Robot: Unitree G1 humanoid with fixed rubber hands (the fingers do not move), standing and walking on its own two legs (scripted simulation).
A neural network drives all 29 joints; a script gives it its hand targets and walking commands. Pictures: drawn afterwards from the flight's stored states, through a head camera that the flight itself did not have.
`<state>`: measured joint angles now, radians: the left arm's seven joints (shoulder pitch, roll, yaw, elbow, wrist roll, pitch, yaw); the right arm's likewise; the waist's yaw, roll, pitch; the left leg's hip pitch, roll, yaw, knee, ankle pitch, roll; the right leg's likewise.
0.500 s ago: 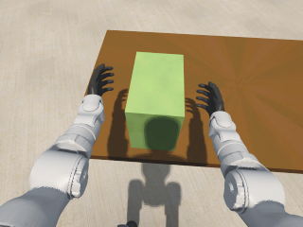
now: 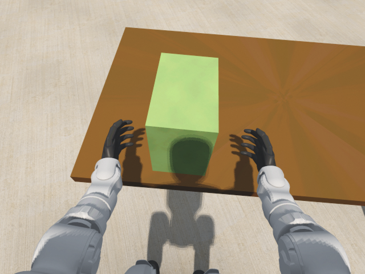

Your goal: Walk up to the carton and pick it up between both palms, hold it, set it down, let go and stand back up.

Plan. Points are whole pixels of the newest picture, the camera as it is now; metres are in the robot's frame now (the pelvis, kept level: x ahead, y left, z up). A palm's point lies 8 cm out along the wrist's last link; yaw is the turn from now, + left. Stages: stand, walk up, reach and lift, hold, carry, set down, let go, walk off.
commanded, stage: set down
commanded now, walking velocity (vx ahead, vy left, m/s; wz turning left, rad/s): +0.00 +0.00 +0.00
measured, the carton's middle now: (183, 117) +0.54 +0.01 -0.06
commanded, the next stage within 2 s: let go in 1.58 s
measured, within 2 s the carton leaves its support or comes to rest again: neither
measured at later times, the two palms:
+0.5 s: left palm (113, 188) +0.30 +0.17 -0.03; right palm (263, 187) +0.32 -0.17 -0.02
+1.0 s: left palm (104, 213) +0.26 +0.18 -0.06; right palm (266, 214) +0.27 -0.19 -0.06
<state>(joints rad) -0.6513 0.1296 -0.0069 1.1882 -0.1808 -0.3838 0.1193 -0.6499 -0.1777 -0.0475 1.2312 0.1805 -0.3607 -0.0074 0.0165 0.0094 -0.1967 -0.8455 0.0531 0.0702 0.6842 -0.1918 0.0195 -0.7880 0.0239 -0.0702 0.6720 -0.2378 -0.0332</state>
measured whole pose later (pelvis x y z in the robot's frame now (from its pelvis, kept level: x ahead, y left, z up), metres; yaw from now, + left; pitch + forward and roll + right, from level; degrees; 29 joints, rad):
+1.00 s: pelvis +0.01 -0.03 +0.01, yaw +3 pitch +7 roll +0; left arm -0.19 0.13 0.06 1.00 -0.08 -0.41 0.03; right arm -0.20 -0.05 0.01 1.07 0.10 -0.53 -0.09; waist -0.01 -0.01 -0.02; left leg -0.57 0.05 0.01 0.70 -0.25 -0.02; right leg -0.50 0.02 -0.12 0.70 -0.33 -0.07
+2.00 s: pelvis +0.06 +0.00 +0.04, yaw +0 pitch -3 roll +0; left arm 0.20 0.18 -0.01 0.53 -0.02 0.12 0.05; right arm 0.19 -0.11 -0.06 0.76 -0.04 -0.20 0.03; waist 0.02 -0.04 0.12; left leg -0.13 0.02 0.10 0.39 -0.21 0.01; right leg -0.08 0.02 -0.03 0.37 -0.24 -0.03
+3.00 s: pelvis +0.06 +0.01 +0.04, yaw -3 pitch -3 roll +0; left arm 0.47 0.10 -0.01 1.00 0.01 -0.01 0.04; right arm 0.44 -0.10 -0.04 1.14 -0.01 0.02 -0.02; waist -0.02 0.01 -0.07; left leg -0.13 0.02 0.14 0.40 -0.22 0.03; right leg -0.11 0.01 0.01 0.41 -0.25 -0.01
